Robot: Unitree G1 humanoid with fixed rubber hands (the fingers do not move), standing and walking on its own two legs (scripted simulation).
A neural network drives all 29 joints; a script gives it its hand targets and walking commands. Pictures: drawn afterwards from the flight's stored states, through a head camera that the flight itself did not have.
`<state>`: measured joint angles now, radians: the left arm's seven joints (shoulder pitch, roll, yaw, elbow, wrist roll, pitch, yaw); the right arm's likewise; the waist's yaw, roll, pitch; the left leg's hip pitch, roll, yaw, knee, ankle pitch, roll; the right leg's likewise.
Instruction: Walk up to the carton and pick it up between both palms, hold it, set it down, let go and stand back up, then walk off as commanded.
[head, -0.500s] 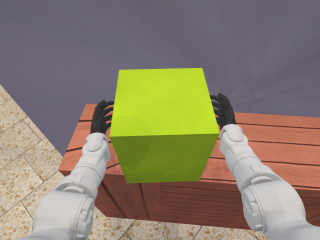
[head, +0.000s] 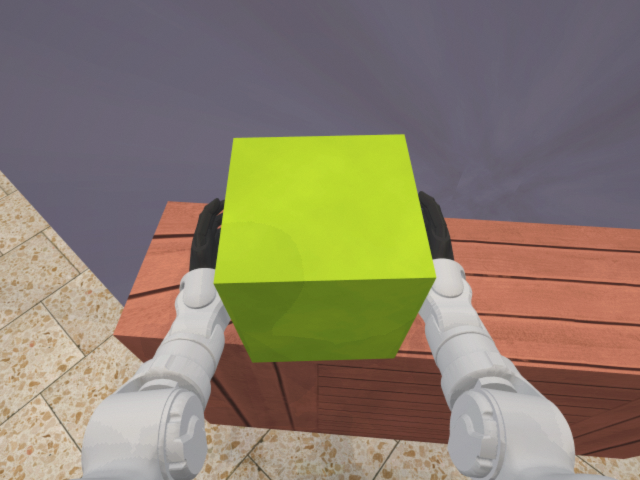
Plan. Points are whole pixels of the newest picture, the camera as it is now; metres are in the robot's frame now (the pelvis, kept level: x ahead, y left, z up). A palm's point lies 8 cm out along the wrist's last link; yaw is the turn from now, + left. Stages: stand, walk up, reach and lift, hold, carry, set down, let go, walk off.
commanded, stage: reach and lift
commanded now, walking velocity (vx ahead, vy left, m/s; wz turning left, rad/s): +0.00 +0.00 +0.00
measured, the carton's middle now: (321, 258) +0.41 +0.00 +0.03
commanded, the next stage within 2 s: none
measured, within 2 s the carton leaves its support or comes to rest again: leaves its support in 1.14 s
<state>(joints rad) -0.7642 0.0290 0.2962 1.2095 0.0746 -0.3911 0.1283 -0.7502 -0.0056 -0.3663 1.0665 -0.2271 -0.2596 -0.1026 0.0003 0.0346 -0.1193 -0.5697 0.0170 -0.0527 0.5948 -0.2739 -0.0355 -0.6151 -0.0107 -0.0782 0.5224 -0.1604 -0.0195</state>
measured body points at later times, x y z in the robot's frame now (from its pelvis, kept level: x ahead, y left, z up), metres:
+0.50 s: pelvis +0.03 +0.01 +0.01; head +0.07 +0.00 +0.46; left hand +0.41 +0.15 +0.03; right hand +0.41 -0.16 +0.03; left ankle +0.00 +0.13 -0.73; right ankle +0.05 -0.11 -0.73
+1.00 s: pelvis +0.02 +0.01 +0.01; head +0.07 +0.00 +0.46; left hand +0.42 +0.15 +0.03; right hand +0.41 -0.16 +0.03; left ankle +0.00 +0.13 -0.73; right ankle +0.05 -0.11 -0.73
